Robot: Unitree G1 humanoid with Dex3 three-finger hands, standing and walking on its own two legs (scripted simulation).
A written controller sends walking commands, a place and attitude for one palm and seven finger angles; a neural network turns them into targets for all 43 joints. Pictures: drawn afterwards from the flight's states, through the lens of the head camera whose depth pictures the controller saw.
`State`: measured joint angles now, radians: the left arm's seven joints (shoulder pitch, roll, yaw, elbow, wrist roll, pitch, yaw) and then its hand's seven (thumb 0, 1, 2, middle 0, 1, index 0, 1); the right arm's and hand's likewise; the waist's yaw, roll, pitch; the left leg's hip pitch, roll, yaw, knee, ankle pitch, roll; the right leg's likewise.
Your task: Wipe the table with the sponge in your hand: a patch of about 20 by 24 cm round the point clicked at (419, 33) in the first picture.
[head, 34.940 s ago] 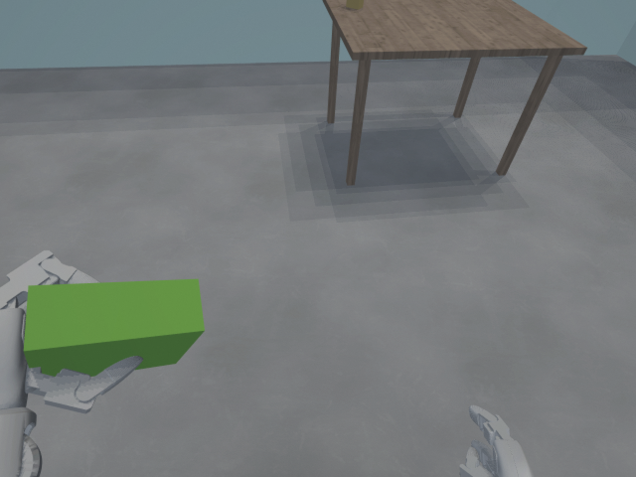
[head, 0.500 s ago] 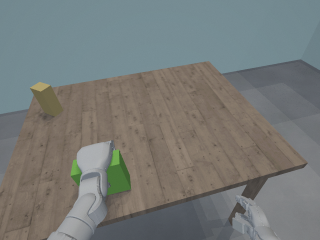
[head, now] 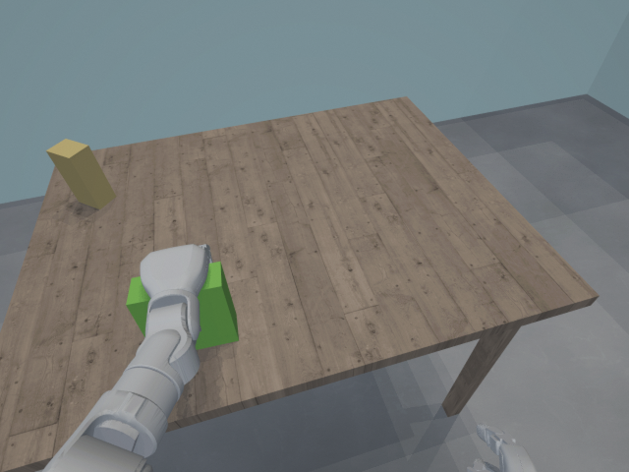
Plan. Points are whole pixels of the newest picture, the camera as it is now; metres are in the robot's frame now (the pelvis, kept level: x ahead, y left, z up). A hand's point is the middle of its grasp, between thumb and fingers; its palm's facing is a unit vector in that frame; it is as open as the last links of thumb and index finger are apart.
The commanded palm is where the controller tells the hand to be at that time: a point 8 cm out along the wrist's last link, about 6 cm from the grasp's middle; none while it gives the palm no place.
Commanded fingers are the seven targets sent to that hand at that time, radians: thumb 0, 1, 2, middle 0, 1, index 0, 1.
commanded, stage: wipe forward along the middle lane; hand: left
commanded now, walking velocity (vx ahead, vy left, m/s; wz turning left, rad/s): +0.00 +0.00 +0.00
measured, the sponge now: (192, 320) +0.34 +0.23 -0.04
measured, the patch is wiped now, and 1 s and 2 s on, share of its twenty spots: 1.00 1.00 1.00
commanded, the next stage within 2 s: slide back across to the first lane in 1.14 s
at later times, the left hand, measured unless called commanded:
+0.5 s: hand (185, 269) +0.40 +0.24 +0.02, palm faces -0.09 +0.01 -1.00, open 9.6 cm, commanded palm +0.38 +0.24 +0.05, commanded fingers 0.00 0.10 1.30 -1.20 -1.60 -1.20 -1.60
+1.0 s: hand (182, 240) +0.46 +0.27 +0.02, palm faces -0.12 +0.02 -0.99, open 9.6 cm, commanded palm +0.44 +0.26 +0.05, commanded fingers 0.00 0.10 1.30 -1.20 -1.60 -1.20 -1.60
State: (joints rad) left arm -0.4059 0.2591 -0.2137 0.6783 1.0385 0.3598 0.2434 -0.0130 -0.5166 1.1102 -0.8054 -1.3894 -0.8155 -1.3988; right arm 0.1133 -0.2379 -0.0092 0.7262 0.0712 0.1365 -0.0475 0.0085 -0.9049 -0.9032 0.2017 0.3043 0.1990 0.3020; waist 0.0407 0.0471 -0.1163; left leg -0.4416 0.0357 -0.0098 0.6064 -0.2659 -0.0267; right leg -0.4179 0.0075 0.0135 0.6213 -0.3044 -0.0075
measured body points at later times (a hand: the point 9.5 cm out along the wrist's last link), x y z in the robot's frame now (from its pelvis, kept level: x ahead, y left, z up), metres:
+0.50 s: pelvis -0.02 +0.00 -0.01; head +0.02 -0.01 +0.44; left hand +0.40 +0.24 +0.07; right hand +0.09 -0.26 -0.14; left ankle +0.02 +0.14 -0.73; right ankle +0.01 -0.12 -0.73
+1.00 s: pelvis +0.00 +0.02 -0.02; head +0.07 +0.02 +0.43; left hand +0.46 +0.27 +0.07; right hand +0.05 -0.25 -0.15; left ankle +0.02 +0.14 -0.73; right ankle +0.01 -0.12 -0.73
